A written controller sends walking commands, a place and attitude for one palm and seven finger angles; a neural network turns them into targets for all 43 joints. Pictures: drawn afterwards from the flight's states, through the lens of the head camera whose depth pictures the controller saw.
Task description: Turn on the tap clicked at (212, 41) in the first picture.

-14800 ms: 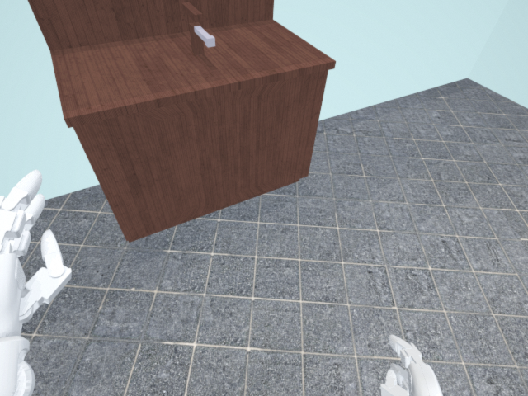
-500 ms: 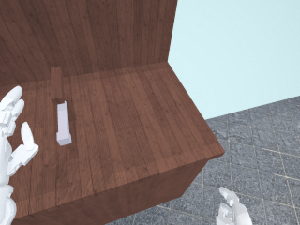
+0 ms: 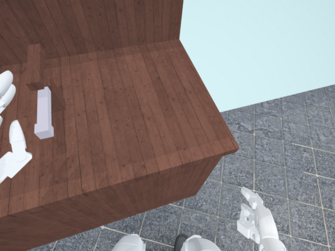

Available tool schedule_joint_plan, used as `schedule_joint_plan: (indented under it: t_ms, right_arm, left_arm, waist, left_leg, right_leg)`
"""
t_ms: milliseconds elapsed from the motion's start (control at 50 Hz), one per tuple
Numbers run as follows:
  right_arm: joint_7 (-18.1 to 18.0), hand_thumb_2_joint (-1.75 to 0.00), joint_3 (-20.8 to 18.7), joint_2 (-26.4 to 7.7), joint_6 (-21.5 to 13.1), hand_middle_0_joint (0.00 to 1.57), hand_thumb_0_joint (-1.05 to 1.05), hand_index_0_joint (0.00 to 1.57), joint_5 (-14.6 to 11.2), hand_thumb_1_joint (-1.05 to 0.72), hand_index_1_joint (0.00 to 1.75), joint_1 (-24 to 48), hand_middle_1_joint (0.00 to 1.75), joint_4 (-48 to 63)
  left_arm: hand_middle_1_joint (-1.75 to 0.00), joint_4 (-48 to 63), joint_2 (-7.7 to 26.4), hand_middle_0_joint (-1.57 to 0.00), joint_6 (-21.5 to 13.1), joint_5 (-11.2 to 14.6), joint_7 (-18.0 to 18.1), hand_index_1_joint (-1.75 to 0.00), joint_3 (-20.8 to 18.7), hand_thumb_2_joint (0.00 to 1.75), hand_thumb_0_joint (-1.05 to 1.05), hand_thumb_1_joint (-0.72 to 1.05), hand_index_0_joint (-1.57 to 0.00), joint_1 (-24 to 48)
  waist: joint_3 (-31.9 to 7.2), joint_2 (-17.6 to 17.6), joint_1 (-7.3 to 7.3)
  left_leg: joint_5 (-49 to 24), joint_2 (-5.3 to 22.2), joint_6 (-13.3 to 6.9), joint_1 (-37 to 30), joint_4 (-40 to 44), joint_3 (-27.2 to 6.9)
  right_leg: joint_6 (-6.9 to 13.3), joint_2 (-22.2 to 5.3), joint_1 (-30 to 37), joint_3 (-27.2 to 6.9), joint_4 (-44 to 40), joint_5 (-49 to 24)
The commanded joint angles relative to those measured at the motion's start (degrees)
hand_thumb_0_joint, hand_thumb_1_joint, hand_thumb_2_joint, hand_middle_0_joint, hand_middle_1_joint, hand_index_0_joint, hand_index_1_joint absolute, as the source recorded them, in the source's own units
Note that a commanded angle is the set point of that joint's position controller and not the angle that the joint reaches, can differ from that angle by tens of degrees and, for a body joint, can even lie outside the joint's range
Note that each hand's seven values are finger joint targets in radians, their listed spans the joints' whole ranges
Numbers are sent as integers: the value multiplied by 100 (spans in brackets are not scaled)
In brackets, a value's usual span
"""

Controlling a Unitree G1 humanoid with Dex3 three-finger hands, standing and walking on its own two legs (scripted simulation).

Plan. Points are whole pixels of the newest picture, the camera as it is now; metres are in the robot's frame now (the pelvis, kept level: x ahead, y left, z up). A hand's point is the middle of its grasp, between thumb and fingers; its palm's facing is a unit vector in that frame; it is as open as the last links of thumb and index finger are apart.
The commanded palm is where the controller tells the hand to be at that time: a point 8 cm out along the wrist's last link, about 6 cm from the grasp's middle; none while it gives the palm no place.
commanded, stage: come to a stop and stand still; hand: left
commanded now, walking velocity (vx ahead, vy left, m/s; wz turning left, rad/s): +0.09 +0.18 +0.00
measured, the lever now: (44, 130) +0.33 +0.32 +0.06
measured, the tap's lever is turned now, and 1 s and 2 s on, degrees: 0 0 0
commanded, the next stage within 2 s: look again from close up in 1.22 s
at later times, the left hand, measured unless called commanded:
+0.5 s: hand out of the picture +0.18 +0.28 +0.18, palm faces +0.46 -0.82 -0.35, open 7.5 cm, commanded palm +0.13 +0.31 +0.19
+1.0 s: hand out of the picture +0.21 +0.32 +0.18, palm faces +0.41 -0.82 -0.40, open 7.4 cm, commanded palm +0.15 +0.34 +0.19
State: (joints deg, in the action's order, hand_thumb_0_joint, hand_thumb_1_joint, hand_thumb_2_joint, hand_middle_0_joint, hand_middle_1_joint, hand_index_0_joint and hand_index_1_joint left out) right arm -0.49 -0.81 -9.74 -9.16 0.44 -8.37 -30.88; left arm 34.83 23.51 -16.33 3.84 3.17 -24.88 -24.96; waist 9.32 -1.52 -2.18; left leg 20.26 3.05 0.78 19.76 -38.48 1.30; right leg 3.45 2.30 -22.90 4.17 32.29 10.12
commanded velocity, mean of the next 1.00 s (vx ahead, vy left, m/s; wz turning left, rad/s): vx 0.02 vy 0.03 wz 0.00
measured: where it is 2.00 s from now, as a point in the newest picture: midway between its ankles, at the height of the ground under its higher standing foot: outside the picture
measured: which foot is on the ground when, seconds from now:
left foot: up 0.00-0.22, down 0.24-1.00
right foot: down 0.00-1.00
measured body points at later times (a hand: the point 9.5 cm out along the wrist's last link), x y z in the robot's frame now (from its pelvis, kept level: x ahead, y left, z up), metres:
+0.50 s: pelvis -0.02 +0.02 +0.01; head -0.03 +0.04 +0.46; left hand +0.15 +0.32 +0.20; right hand +0.14 -0.21 -0.07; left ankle -0.09 +0.10 -0.72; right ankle +0.08 -0.08 -0.72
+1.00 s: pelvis +0.01 +0.06 +0.00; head +0.04 +0.09 +0.45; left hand +0.18 +0.36 +0.20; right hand +0.19 -0.18 -0.06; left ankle -0.09 +0.10 -0.72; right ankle +0.08 -0.08 -0.72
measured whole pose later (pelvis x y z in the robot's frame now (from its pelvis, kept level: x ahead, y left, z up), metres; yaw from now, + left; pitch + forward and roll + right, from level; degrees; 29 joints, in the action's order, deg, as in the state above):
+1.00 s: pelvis +0.01 +0.06 +0.00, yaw +3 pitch -1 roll -3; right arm 0.0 -1.4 -12.5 -6.2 -1.6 -11.9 -32.2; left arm 31.8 23.5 -13.7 3.6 6.4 -23.5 -27.4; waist 4.8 -0.9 0.2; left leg 25.9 -1.4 -3.3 4.5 -31.3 3.0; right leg -0.6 -0.8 -17.5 4.5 27.9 9.2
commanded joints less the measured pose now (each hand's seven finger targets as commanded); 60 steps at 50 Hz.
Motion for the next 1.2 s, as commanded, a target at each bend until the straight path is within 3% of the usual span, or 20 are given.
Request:
schedule_joint_plan:
  t_ms: [0,40,80,100,160,240,260,280,320,400,480,560,640,760,840,960,1040,1080,1120,1180]
  right_arm:
    - [-69,-90,-337,-673,-75,20,0,20,-89,-90,30,-156,30,696]
    - [-116,-90,-199,-675,-28,20,0,20,-107,-90,30,-40,30,675]
    - [-161,-90,-71,-668,15,20,0,20,-142,-90,30,205,30,649]
    - [-202,-90,-61,-633,36,20,0,20,-108,-90,30,105,30,588]
    - [-266,-90,-162,-807,-60,20,0,20,-52,-90,30,-98,30,498]
    - [-271,-90,-362,-1070,-166,20,0,20,-153,-90,30,-141,30,543]
    - [-264,-90,-394,-1078,-148,20,0,20,-191,-90,30,-162,30,536]
    - [-258,-90,-308,-1012,-168,20,0,20,-176,-90,30,28,30,501]
    - [-221,-90,-247,-1010,-138,20,0,20,-187,-90,30,56,30,585]
    - [-146,-90,-251,-995,-136,20,0,20,-202,-90,30,-58,30,532]
    - [-98,-90,-239,-992,-116,20,0,20,-232,-90,30,-124,30,508]
    - [-51,-90,-203,-990,-141,20,0,20,-176,-90,30,-138,30,587]
    - [-13,-90,-195,-946,-208,20,0,20,-141,-90,30,-104,30,628]
    - [40,-90,-287,-935,-205,20,0,20,-149,-90,30,-151,30,693]
    - [50,-90,-338,-974,-88,20,0,20,-180,-90,30,-240,30,681]
    - [-14,-90,-331,-989,77,20,0,20,-206,-90,30,-184,30,664]
    - [-35,-90,-332,-986,59,20,0,20,-149,-90,30,-102,30,669]
    - [2,-90,-303,-956,35,20,0,20,-162,-90,30,82,30,701]
    - [14,-90,-316,-970,25,20,0,20,-145,-90,30,-50,30,722]
    - [42,-90,-298,-999,17,20,0,20,-224,-90,30,-30,30,685]
  left_arm:
    - [-30,752,708,-20,-48,155,284,-30,-544,90,0,90,-20,-358]
    - [-30,832,899,-20,131,149,397,-30,-729,90,0,90,-20,-313]
    - [-30,677,999,-20,214,77,539,-30,-821,90,0,90,-20,-571]
    - [-30,553,786,-20,205,44,563,-30,-631,90,0,90,-20,-687]
    - [-30,750,860,-20,153,-70,619,-30,-539,90,0,90,-20,-430]
    - [-30,895,830,-20,96,-132,603,-30,-370,90,0,90,-20,62]
    - [-30,769,886,-20,115,-138,567,-30,-407,90,0,90,-20,-22]
    - [-30,955,951,-20,118,-153,541,-30,-413,90,0,90,-20,134]
    - [-30,868,666,-20,100,-225,529,-30,-82,90,0,90,-20,553]
    - [-30,192,558,-20,175,-196,493,-30,-43,90,0,90,-20,630]
    - [-30,-206,547,-20,155,-175,375,-30,-73,90,0,90,-20,783]
    - [-30,-5,464,-20,97,-206,333,-30,77,90,0,90,-20,1138]
    - [-30,471,628,-20,10,-196,389,-30,-73,90,0,90,-20,1096]
    - [-30,1005,783,-20,-97,-92,444,-30,-336,90,0,90,-20,444]
    - [-30,895,761,-20,-63,3,437,-30,-462,90,0,90,-20,-81]
    - [-30,555,650,-20,20,-15,406,-30,-360,90,0,90,-20,-1]
    - [-30,738,596,-20,59,-50,372,-30,-153,90,0,90,-20,448]
    - [-30,1124,626,-20,72,-66,376,-30,-88,90,0,90,-20,773]
    - [-30,1061,611,-20,80,-81,385,-30,-5,90,0,90,-20,843]
    - [-30,1025,644,-20,118,0,454,-30,-90,90,0,90,-20,766]
  waist:
    - [-1976,-801,26]
    - [-2011,-594,124]
    - [-2037,-526,95]
    - [-2054,-570,110]
    - [-1892,-443,124]
    - [-1807,57,31]
    - [-1785,26,2]
    - [-1556,895,48]
    - [-1080,1180,89]
    - [-811,443,116]
    - [-239,96,115]
    - [-488,190,136]
    - [-1080,362,115]
    - [-1886,574,137]
    - [-1921,391,179]
    - [-1427,370,222]
    - [-1335,917,172]
    - [-1357,1191,146]
    - [-1345,996,134]
    - [-1326,691,182]
  left_leg:
    - [995,-386,-35,156,-2019,-179]
    - [722,-288,1,334,-1850,-218]
    - [734,-278,-72,33,-704,-42]
    - [665,-362,-120,-163,-139,137]
    - [180,-490,-280,-896,1586,421]
    - [-1058,194,-422,-1032,2053,40]
    - [-704,224,-402,-997,2020,68]
    - [-548,265,-444,-1080,2168,-97]
    - [-360,478,-489,-132,2364,-330]
    - [-612,408,-430,156,2082,-294]
    - [153,276,-437,349,2137,-269]
    - [-173,224,-419,109,2072,-317]
    - [-1118,180,-306,-239,1825,-232]
    - [-3309,101,155,-738,1051,-188]
    - [-3824,91,360,-791,731,-218]
    - [-2960,269,168,-622,1284,-299]
    - [-5098,516,451,-1248,1296,-389]
    - [-5307,457,540,-1438,1101,-270]
    - [-4861,383,487,-1015,889,-317]
    - [-3450,18,548,-663,699,-240]
  right_leg:
    - [619,-2319,820,-2762,-2202,827]
    - [585,-2170,1064,-2320,-2017,1260]
    - [488,-1943,1119,-1948,-1824,979]
    - [359,-1810,1204,-1715,-1850,1158]
    - [-26,-1354,1235,-1400,-1959,1624]
    - [-433,-843,1939,-1046,-1292,182]
    - [-500,-882,1821,-1079,-1428,673]
    - [-332,-781,1461,-1001,-1283,740]
    - [-282,-577,1879,-584,-569,432]
    - [-282,-548,2010,-524,-505,42]
    - [-271,-492,1439,-792,-863,910]
    - [-242,-474,1627,-817,-861,589]
    - [-159,-559,2239,-718,-677,-711]
    - [219,-738,2780,-619,-335,-2691]
    - [392,-828,2552,-569,-237,-2774]
    - [96,-617,2085,-470,-284,-1891]
    - [15,-337,1670,-17,-26,-1049]
    - [95,-257,1651,83,-171,-925]
    - [198,-354,2052,-10,-296,-1226]
    - [492,-726,2119,-641,-353,-1966]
